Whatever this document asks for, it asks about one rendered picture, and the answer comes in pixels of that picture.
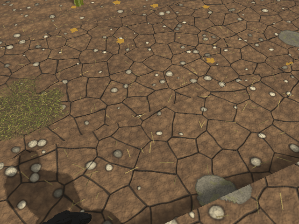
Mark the robot left hand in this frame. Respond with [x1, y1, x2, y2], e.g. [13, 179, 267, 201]
[42, 210, 92, 224]

